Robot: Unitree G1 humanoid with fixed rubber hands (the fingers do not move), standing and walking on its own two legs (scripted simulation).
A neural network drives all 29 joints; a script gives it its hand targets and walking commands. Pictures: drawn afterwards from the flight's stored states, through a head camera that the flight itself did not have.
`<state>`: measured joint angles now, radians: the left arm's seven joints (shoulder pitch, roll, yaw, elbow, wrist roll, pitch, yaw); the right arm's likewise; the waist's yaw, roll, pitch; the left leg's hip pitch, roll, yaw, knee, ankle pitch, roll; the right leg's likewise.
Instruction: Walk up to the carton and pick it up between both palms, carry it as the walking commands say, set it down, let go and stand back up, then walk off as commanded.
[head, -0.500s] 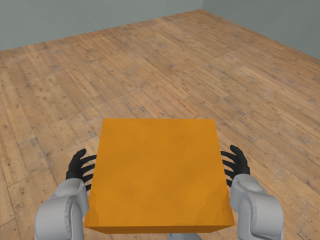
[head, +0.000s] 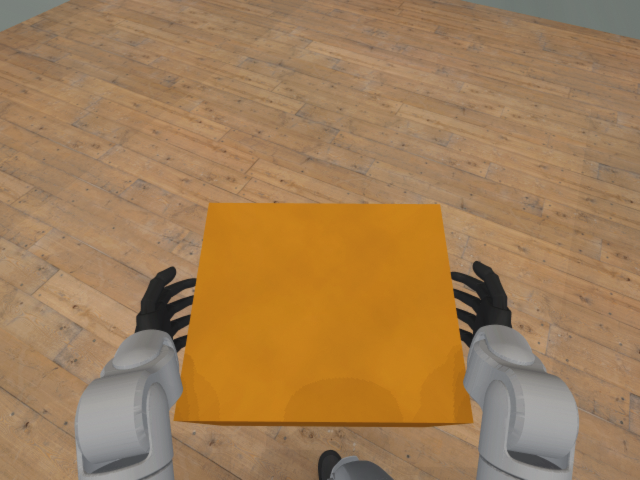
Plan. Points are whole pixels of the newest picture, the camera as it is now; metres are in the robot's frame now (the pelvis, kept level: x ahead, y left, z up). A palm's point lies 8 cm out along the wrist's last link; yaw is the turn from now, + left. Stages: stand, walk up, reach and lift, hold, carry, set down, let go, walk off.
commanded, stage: carry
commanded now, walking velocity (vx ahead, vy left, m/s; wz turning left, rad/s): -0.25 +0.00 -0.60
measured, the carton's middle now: (323, 322) +0.31 -0.03 +0.01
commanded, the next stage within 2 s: none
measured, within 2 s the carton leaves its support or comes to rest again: neither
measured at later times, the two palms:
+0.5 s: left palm out of the picture +0.14 +0.05 +0.08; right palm out of the picture +0.05 -0.28 +0.07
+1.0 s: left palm out of the picture -0.02 +0.04 +0.09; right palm out of the picture -0.19 -0.26 +0.10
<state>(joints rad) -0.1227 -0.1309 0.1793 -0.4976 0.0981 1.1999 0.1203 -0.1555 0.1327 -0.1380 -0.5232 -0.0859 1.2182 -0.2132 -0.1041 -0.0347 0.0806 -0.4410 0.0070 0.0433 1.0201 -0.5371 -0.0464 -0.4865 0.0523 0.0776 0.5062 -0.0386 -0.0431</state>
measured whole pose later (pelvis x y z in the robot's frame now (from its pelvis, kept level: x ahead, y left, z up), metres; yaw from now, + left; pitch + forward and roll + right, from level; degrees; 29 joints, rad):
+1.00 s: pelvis -0.33 +0.01 +0.00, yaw -36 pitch +1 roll -2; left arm -0.09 -0.13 0.17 -0.54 0.08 1.25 0.16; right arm -0.12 0.13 -0.13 -0.48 -0.12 1.20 -0.15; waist 0.08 0.01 -0.01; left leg -0.37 0.18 0.16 0.63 -0.27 -0.04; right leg -0.44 -0.01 -0.02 0.90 -0.46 0.05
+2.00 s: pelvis -0.53 +0.12 +0.00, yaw -45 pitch +0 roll +0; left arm -0.07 -0.13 0.13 -0.41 0.12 1.25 0.14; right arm -0.08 0.13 -0.16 -0.43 -0.12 1.25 -0.16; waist -0.05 -0.02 -0.08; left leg -0.38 0.09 0.07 0.55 -0.19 -0.03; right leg -0.35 -0.02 0.00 0.56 -0.20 0.01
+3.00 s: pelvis -0.51 +0.11 +0.00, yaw -45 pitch -1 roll -1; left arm -0.08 -0.13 0.16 -0.16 0.12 1.00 0.14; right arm -0.10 0.13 -0.19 -0.14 -0.14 0.98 -0.12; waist 0.01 -0.01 -0.07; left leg -0.36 0.08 0.06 0.59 -0.21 -0.03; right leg -0.33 -0.03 -0.01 0.58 -0.25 0.03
